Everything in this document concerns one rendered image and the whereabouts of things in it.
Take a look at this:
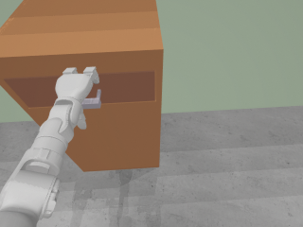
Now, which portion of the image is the left robot hand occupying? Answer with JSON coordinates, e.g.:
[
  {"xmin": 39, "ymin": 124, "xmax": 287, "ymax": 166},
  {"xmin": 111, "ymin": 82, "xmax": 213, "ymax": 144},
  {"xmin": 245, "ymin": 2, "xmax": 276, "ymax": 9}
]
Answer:
[{"xmin": 55, "ymin": 66, "xmax": 99, "ymax": 130}]

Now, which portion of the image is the robot left upper arm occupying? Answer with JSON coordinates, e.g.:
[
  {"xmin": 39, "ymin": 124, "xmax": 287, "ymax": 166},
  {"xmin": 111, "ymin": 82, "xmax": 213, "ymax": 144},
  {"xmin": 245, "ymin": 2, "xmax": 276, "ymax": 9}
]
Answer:
[{"xmin": 0, "ymin": 169, "xmax": 61, "ymax": 227}]

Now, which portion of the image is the handle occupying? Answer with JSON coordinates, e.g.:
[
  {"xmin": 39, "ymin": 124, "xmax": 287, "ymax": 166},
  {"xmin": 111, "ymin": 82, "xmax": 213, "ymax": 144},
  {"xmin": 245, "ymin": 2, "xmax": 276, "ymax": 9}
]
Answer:
[{"xmin": 81, "ymin": 89, "xmax": 101, "ymax": 110}]

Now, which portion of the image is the drawer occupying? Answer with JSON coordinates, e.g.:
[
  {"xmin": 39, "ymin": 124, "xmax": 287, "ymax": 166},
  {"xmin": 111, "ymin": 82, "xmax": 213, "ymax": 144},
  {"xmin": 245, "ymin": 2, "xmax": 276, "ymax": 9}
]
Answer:
[{"xmin": 4, "ymin": 70, "xmax": 155, "ymax": 108}]

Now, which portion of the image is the robot left forearm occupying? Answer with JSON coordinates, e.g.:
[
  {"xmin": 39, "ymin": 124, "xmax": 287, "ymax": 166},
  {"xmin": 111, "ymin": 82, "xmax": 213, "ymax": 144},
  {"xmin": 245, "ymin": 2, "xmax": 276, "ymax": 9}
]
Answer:
[{"xmin": 0, "ymin": 96, "xmax": 82, "ymax": 208}]

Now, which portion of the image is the cabinet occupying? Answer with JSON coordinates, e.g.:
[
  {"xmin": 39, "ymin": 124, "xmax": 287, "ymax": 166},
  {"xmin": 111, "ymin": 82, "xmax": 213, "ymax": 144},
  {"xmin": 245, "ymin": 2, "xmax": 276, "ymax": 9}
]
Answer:
[{"xmin": 0, "ymin": 0, "xmax": 164, "ymax": 172}]

